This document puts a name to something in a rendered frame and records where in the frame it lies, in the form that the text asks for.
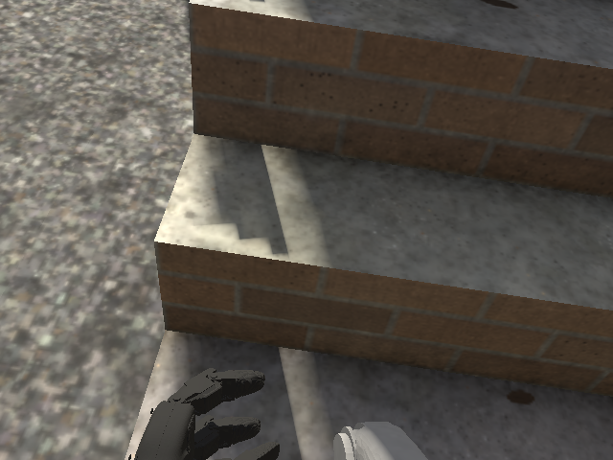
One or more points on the right robot thigh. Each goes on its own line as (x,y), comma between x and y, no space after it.
(375,441)

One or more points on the left robot hand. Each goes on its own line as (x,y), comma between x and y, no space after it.
(173,434)

